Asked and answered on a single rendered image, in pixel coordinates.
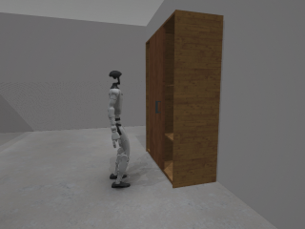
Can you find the right robot forearm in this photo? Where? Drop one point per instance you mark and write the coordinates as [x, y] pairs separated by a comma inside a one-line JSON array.
[[111, 117]]

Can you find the right robot shin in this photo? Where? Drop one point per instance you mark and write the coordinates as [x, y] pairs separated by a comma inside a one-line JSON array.
[[122, 166]]

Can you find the left robot foot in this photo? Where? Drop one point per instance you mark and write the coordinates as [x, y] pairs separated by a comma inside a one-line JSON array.
[[114, 176]]

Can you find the robot right hand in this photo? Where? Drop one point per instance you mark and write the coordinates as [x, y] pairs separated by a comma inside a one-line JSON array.
[[115, 137]]

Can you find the right robot upper arm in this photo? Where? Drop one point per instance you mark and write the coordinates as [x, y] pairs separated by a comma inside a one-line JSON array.
[[114, 95]]

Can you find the handle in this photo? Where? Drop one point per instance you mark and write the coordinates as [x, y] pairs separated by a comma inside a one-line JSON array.
[[156, 107]]

